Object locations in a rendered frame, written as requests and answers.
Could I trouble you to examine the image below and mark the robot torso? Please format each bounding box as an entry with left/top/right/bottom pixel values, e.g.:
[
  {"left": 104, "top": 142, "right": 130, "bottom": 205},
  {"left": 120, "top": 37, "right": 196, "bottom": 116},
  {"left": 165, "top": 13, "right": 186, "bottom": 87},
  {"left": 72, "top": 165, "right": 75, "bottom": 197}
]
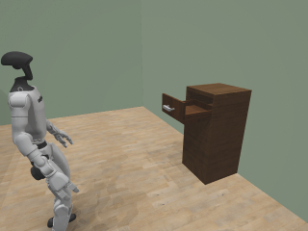
[{"left": 8, "top": 87, "right": 52, "bottom": 166}]

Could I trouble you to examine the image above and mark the robot right forearm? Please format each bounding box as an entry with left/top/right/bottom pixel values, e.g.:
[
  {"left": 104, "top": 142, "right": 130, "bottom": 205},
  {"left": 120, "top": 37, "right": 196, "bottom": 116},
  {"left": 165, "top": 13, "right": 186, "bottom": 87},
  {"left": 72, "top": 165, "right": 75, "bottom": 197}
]
[{"left": 14, "top": 134, "right": 57, "bottom": 178}]

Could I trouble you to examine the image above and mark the drawer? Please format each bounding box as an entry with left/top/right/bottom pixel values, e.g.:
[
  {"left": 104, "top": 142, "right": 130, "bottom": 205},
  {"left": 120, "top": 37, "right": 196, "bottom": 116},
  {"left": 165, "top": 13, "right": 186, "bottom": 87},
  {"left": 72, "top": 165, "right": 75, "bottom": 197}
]
[{"left": 162, "top": 93, "right": 213, "bottom": 125}]

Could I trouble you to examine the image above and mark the robot left forearm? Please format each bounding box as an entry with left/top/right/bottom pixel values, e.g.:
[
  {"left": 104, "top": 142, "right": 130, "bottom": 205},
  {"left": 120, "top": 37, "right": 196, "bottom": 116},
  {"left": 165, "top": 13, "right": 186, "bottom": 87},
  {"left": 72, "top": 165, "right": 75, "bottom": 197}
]
[{"left": 45, "top": 119, "right": 60, "bottom": 136}]

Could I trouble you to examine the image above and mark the left robot hand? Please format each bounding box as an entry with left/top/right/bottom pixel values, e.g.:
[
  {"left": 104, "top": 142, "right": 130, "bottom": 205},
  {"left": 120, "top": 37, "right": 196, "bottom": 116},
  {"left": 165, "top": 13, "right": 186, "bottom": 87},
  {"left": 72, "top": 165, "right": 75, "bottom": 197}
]
[{"left": 54, "top": 130, "right": 74, "bottom": 148}]

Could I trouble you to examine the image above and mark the right robot hand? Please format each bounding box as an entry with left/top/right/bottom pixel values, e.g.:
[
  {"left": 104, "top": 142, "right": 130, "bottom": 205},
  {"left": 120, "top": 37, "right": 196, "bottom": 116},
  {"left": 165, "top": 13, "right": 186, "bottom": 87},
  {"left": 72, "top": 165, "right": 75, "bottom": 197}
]
[{"left": 48, "top": 171, "right": 79, "bottom": 201}]

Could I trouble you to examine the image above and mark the robot right upper arm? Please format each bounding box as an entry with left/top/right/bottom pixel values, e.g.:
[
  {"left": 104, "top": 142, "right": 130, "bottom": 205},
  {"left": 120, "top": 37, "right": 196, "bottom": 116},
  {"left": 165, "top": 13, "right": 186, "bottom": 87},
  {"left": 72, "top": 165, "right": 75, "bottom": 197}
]
[{"left": 9, "top": 92, "right": 33, "bottom": 145}]

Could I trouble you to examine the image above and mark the handle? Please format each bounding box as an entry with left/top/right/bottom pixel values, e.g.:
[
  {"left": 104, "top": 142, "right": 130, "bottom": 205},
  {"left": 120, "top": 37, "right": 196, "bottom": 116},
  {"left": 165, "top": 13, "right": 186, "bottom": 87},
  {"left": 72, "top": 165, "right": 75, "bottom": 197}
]
[{"left": 163, "top": 105, "right": 175, "bottom": 112}]

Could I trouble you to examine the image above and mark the right robot shin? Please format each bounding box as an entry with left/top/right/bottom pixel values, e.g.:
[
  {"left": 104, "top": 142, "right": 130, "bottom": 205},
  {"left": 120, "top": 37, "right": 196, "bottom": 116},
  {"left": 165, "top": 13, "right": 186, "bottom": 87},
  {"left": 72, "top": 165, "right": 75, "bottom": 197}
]
[{"left": 52, "top": 204, "right": 73, "bottom": 231}]

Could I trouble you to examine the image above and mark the cabinet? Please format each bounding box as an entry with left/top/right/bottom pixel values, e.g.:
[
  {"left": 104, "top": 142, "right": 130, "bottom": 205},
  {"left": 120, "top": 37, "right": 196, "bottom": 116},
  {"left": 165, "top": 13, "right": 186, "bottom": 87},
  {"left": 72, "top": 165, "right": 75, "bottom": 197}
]
[{"left": 182, "top": 83, "right": 252, "bottom": 185}]

